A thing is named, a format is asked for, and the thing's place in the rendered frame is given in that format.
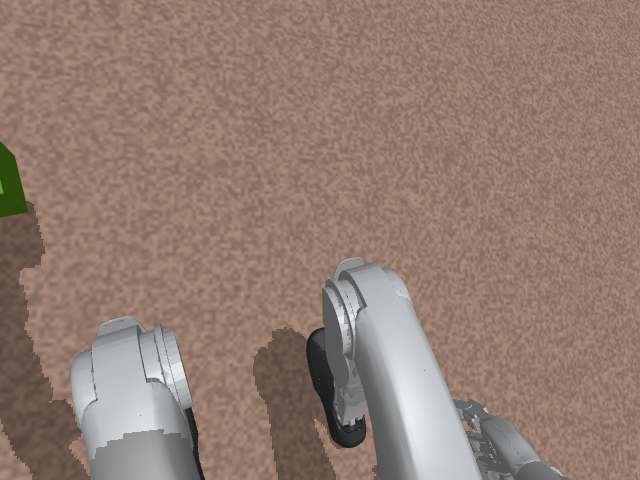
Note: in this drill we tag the right robot foot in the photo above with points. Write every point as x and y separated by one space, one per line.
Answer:
346 436

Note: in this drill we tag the right robot arm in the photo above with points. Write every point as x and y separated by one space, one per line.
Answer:
539 470

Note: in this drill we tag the cube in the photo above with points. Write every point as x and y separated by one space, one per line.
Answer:
12 199

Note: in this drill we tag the left robot foot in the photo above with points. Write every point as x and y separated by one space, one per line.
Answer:
194 433

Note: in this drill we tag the right robot hand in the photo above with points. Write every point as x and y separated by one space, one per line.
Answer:
505 451

